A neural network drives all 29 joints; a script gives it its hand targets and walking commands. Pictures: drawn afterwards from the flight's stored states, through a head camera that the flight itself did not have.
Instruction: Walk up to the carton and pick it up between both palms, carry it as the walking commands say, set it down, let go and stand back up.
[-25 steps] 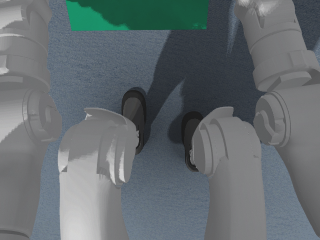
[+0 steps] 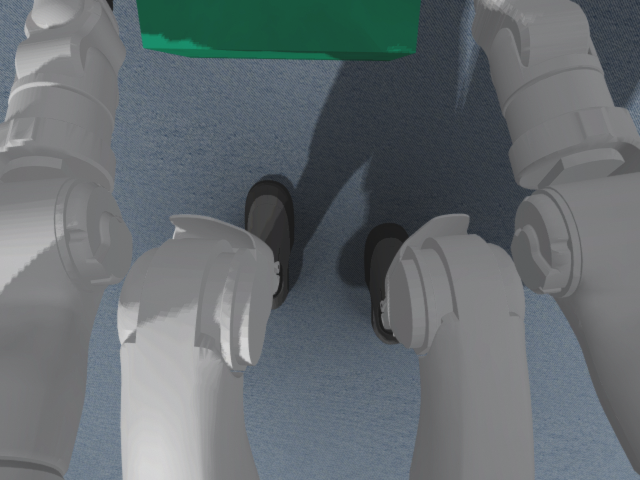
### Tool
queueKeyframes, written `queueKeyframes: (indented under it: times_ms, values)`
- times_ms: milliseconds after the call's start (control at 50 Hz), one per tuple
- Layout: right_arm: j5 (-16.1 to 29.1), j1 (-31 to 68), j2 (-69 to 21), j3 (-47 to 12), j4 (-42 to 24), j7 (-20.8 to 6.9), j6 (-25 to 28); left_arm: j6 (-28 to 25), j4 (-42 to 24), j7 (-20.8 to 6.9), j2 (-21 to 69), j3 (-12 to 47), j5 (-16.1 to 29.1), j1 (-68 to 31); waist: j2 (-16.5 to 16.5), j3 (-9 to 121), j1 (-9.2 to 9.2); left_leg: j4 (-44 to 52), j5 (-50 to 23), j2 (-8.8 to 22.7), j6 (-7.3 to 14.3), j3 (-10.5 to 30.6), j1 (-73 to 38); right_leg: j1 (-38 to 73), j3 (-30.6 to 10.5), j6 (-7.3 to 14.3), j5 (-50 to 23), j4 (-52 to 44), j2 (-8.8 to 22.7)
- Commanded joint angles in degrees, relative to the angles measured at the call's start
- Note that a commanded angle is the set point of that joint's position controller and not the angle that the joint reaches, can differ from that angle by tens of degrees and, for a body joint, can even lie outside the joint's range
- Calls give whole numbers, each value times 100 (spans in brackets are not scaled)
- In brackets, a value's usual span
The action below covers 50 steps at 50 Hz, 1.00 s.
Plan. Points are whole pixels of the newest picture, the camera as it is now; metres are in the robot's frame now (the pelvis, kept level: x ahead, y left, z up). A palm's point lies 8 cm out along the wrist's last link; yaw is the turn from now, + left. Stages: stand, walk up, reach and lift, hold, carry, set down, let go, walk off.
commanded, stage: set down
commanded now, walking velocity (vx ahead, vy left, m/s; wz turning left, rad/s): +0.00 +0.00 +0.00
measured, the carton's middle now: out of the picture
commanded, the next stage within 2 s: let go in 1.88 s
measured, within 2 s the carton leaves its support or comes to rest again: neither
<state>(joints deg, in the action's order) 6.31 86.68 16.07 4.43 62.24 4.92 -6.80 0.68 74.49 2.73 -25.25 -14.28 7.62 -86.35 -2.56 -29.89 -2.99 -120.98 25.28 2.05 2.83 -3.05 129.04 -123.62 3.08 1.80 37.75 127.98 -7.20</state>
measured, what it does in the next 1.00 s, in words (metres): stands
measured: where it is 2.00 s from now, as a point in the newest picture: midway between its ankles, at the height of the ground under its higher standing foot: (330, 284)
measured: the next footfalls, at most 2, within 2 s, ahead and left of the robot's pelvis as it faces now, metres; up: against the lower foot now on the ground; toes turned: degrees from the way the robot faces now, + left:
none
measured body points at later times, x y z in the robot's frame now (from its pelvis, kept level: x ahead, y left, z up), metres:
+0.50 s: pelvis +0.00 +0.00 +0.00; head +0.39 +0.02 +0.21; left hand +0.52 +0.29 -0.21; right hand +0.56 -0.14 -0.21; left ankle +0.15 +0.11 -0.34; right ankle +0.09 -0.09 -0.34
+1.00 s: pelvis -0.01 +0.00 +0.03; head +0.36 +0.03 +0.27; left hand +0.54 +0.31 -0.09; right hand +0.59 -0.12 -0.10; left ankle +0.15 +0.11 -0.34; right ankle +0.09 -0.09 -0.34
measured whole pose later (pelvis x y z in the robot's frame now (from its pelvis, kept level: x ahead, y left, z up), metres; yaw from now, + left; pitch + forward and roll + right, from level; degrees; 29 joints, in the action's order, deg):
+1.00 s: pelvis -0.01 +0.00 +0.03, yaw +0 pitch +29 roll +0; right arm 10.7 82.7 22.7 2.8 41.2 8.4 -22.7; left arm 18.4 47.2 2.6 -31.7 -14.3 12.3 -81.4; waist -2.5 -30.0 -4.3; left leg -117.1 25.4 1.4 3.0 -3.1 120.3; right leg -114.8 2.5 1.8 37.7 124.0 -6.8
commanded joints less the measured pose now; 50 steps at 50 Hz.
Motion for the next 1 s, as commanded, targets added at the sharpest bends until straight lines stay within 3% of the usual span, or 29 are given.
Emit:
queueKeyframes:
  times_ms: [0, 80, 100, 120, 160, 200, 220, 240, 260, 360, 380, 460, 480, 500, 520, 540, 600, 640, 660, 680, 720, 780, 820, 840, 880, 900, 940, 960, 980]
  values:
    - [482, 1957, 998, -306, -574, 114, 279, -304, -889, 143, -1208, -436, 11, -1374, 13, 7065, -1150, -22, -2466, -56, -160, 727, -4228, 1254, -839, -216, -1650, -965, 422]
    - [483, 1870, 1222, -269, -558, 123, 288, -291, -730, 134, -1198, -331, 147, -1211, -6, 7158, -999, -57, -2592, -26, -111, 825, -4451, 1038, -810, -212, -1614, -935, 484]
    - [431, 1832, 1259, -206, -476, 141, 256, -308, -679, 131, -1420, -519, 28, -1176, 49, 7030, -1117, -79, -2469, -35, -155, 746, -4290, 908, -856, -212, -1477, -973, 479]
    - [465, 1793, 1285, -225, -530, 122, 260, -294, -833, 116, -1263, -366, 114, -1139, 66, 7135, -1019, -44, -2563, -27, -130, 795, -4466, 920, -817, -206, -1554, -939, 492]
    - [471, 1879, 1373, -222, -583, 107, 272, -302, -726, 96, -1477, -497, 77, -1015, -57, 7048, -1082, -87, -2381, -2, -120, 737, -4128, 1101, -830, -241, -1572, -914, 515]
    - [555, 1737, 1315, -337, -397, 60, 238, -319, -907, 84, -1589, -607, -30, -1064, 15, 6926, -1260, -52, -2417, -24, -143, 688, -4083, 1023, -893, -230, -1614, -942, 523]
    - [463, 1693, 1471, -207, -434, 61, 257, -302, -763, 57, -1554, -536, 44, -950, -60, 6994, -1026, -58, -2407, -19, -113, 725, -4176, 990, -781, -243, -1593, -901, 503]
    - [577, 1645, 1350, -290, -393, 29, 249, -306, -844, 53, -1533, -534, 70, -982, 32, 6959, -1136, -30, -2325, -19, -114, 703, -4065, 1052, -818, -220, -1567, -893, 532]
    - [534, 1807, 1431, -256, -663, 17, 270, -308, -927, 31, -1447, -469, 123, -979, 41, 7017, -1067, -92, -2442, -1, -115, 705, -4119, 1029, -851, -209, -1674, -917, 554]
    - [640, 1906, 1527, -314, -812, -25, 247, -291, -869, -26, -1778, -530, 188, -1034, -99, 7147, -1148, -64, -2414, 47, -34, 710, -4168, 1120, -769, -243, -1622, -932, 516]
    - [657, 1812, 1580, -330, -988, -33, 252, -314, -1264, -31, -1756, -520, 161, -1011, 8, 7352, -1169, -88, -2514, 17, -52, 696, -4254, 1148, -766, -221, -1714, -882, 535]
    - [838, 1958, 1591, -417, -1506, -12, 210, -195, -1418, -58, -1762, -337, 393, -1009, -105, 8191, -1078, 2, -2647, 18, 4, 717, -4665, 1643, -644, -246, -1890, -967, 529]
    - [836, 1971, 1671, -367, -1655, 29, 184, -168, -1564, -33, -1962, -436, 305, -1162, -7, 8484, -1207, -17, -2814, -7, -19, 683, -5034, 1614, -689, -243, -1827, -1031, 500]
    - [842, 1910, 1724, -345, -1883, 66, 168, -118, -1870, -41, -1694, -344, 466, -992, 26, 8805, -1107, -39, -3001, -11, -51, 645, -5189, 1766, -664, -231, -2055, -1084, 477]
    - [907, 1884, 1674, -334, -2012, 101, 101, -71, -1907, -27, -1989, -451, 381, -1015, 23, 9191, -1194, 27, -2999, -37, -28, 630, -5281, 2123, -633, -253, -2160, -1076, 472]
    - [910, 1930, 1739, -332, -2140, 134, 50, 11, -2166, -14, -1988, -369, 474, -1052, 3, 9639, -1126, 44, -3085, -70, -33, 611, -5557, 2236, -582, -196, -2142, -1115, 448]
    - [1009, 1883, 1581, -404, -2719, 226, -203, 268, -2602, -8, -2083, -446, 514, -926, -120, 10553, -1298, 233, -2980, -167, -32, 379, -5745, 3079, -501, -251, -2207, -1240, 384]
    - [844, 1799, 1762, -161, -2838, 330, -359, 472, -2801, -17, -2143, -426, 477, -855, -52, 10921, -1145, 309, -2933, -217, -67, 331, -5862, 3440, -449, -214, -2263, -1261, 331]
    - [791, 1788, 1684, -154, -3170, 377, -464, 603, -2915, -36, -2017, -419, 603, -857, -223, 11167, -1015, 416, -2851, -242, -40, 321, -5925, 3629, -383, -239, -2248, -1378, 310]
    - [804, 1649, 1638, -203, -3145, 391, -578, 707, -2949, -49, -2075, -502, 512, -646, -104, 11264, -1128, 474, -2671, -254, -60, 241, -5904, 3808, -411, -224, -2123, -1425, 327]
    - [737, 1709, 1755, -84, -3201, 446, -766, 896, -3069, -4, -2249, -585, 481, -726, -102, 11477, -1127, 614, -2561, -257, -83, 208, -6129, 3807, -321, -221, -1892, -1533, 287]
    - [687, 1575, 1635, -41, -3050, 462, -977, 1106, -3082, -59, -2080, -463, 538, -702, -86, 10842, -943, 948, -1898, -235, -76, 192, -5756, 3649, -264, -198, -1393, -1784, 322]
    - [667, 1731, 1866, 131, -3622, 488, -1080, 1199, -3825, -61, -2259, -563, 519, -995, 8, 11629, -952, 1057, -2086, -302, -126, 155, -6266, 4110, -241, -179, -1574, -1849, 307]
    - [588, 1643, 1901, 201, -3459, 499, -1170, 1292, -3569, -70, -2272, -533, 503, -818, 95, 11341, -875, 1173, -1713, -301, -111, 195, -6153, 3905, -230, -148, -1264, -1944, 305]
    - [618, 1833, 1938, 218, -3727, 503, -1300, 1462, -4032, -77, -2189, -378, 628, -1065, 228, 11575, -807, 1322, -1731, -309, -138, 234, -6463, 3980, -206, -88, -1220, -2063, 323]
    - [600, 1732, 1895, 203, -3322, 478, -1380, 1522, -3834, -90, -2144, -385, 600, -1079, 278, 11186, -840, 1454, -1614, -333, -162, 167, -6379, 3862, -232, -64, -1064, -2209, 323]
    - [575, 1790, 1862, 244, -3654, 464, -1433, 1637, -3829, -114, -2132, -451, 558, -849, 136, 11376, -780, 1604, -1510, -314, -131, 239, -6365, 4027, -244, -26, -1034, -2378, 304]
    - [624, 1730, 1951, 327, -3886, 456, -1472, 1679, -4294, -100, -2263, -485, 577, -1016, 192, 11772, -748, 1706, -1659, -348, -127, 324, -6649, 4261, -189, -34, -1242, -2340, 290]
    - [698, 1693, 1856, 232, -3800, 430, -1541, 1765, -4105, -100, -2284, -597, 503, -994, 210, 11647, -878, 1807, -1683, -373, -154, 301, -6726, 4168, -221, -37, -1149, -2524, 289]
